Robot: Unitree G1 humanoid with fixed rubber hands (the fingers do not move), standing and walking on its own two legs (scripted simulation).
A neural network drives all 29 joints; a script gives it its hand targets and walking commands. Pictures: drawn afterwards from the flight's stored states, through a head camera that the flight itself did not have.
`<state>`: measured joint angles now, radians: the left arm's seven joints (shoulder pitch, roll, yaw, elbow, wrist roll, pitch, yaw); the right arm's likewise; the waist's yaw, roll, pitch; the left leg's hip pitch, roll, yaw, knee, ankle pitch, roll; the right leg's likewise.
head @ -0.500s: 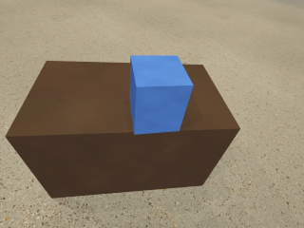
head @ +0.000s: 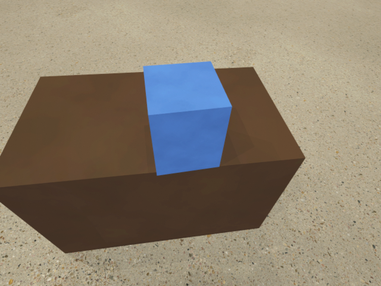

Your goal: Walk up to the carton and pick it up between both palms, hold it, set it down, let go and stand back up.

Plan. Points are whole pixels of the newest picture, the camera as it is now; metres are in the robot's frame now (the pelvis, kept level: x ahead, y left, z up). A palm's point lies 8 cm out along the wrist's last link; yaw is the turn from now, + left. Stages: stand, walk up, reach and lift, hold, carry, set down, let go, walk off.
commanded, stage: walk up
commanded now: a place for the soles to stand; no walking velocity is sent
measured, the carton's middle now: (183, 119) +0.59 +0.02 -0.01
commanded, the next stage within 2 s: none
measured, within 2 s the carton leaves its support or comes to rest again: neither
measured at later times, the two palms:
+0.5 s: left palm out of the picture +0.09 +0.31 -0.10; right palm out of the picture +0.09 -0.32 -0.08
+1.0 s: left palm out of the picture +0.10 +0.30 -0.09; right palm out of the picture +0.13 -0.32 -0.09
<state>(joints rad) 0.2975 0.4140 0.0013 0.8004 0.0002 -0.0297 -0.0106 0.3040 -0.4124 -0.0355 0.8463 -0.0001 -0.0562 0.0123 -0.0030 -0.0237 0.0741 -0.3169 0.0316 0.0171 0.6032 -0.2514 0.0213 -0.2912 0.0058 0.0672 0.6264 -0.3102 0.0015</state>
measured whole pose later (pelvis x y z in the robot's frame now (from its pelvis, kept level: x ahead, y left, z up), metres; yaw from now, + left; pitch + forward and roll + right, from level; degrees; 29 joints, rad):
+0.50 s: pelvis +0.01 +0.00 +0.00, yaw +0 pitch +0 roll +0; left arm 0.30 0.41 0.00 0.80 0.00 -0.03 -0.03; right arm 0.25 -0.41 -0.04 0.86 0.00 -0.07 0.01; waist 0.00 -0.03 0.00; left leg -0.32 0.03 0.02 0.61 -0.29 0.00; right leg -0.29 0.00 0.07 0.61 -0.32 0.00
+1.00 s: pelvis +0.05 -0.01 +0.00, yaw +1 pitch +1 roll +1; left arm 0.33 0.41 0.00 0.80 0.00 -0.06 -0.01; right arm 0.26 -0.41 -0.04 0.85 0.00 -0.04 0.02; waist 0.01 -0.02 0.00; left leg -0.49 0.02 0.00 0.91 -0.40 0.00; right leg -0.26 -0.02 0.05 0.61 -0.38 0.00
